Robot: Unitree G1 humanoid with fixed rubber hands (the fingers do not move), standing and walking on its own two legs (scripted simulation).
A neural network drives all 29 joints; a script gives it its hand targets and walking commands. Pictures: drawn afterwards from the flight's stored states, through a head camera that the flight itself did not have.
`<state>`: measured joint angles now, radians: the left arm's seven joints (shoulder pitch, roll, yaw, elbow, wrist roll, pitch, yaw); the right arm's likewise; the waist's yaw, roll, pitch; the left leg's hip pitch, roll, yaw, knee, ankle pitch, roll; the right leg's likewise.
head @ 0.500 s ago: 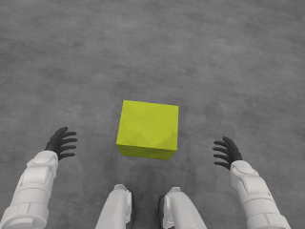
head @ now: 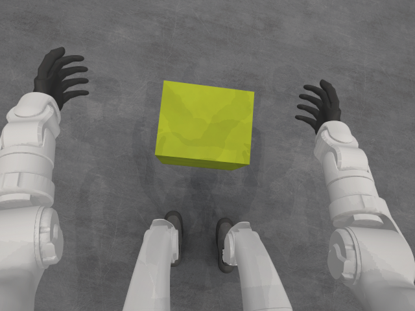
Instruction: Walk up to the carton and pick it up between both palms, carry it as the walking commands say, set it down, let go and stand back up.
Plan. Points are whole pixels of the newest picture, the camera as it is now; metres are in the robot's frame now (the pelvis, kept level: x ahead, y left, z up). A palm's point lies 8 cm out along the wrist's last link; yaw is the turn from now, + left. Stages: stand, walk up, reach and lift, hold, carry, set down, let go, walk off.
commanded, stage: reach and lift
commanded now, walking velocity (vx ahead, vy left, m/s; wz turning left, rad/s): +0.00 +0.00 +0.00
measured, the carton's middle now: (202, 132) +0.52 -0.02 -0.53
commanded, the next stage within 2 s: none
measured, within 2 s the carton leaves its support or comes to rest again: neither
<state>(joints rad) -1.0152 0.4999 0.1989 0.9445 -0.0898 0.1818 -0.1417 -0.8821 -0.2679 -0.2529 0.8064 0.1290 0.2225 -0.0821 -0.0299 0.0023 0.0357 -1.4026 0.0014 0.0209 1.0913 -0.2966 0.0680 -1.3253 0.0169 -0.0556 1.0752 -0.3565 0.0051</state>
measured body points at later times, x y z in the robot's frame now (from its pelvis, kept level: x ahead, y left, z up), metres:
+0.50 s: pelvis +0.03 -0.01 -0.03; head +0.35 +0.04 +0.28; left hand +0.52 +0.25 -0.19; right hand +0.51 -0.25 -0.16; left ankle +0.09 +0.08 -0.63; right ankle +0.07 -0.14 -0.62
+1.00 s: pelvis -0.05 -0.02 -0.18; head +0.29 +0.02 +0.10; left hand +0.51 +0.26 -0.31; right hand +0.50 -0.22 -0.31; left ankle +0.09 +0.08 -0.63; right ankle +0.06 -0.14 -0.63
